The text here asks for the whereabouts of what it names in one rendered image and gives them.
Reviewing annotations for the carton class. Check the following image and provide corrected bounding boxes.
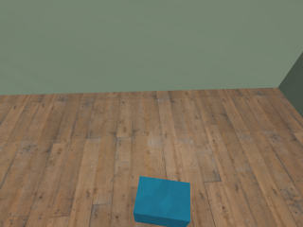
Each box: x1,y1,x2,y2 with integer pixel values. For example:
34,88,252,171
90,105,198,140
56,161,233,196
134,176,190,227

